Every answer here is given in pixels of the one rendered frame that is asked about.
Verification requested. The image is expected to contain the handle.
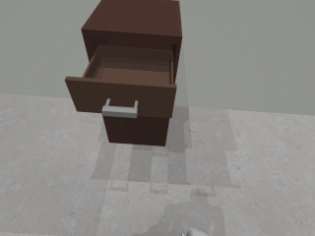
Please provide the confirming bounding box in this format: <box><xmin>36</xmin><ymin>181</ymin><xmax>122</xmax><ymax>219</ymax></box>
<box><xmin>101</xmin><ymin>98</ymin><xmax>138</xmax><ymax>118</ymax></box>

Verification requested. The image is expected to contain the cabinet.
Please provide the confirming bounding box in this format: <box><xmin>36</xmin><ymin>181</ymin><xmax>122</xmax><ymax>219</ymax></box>
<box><xmin>81</xmin><ymin>0</ymin><xmax>182</xmax><ymax>147</ymax></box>

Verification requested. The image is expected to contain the drawer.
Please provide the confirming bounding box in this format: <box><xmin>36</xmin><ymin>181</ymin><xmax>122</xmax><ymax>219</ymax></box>
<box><xmin>65</xmin><ymin>45</ymin><xmax>177</xmax><ymax>118</ymax></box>

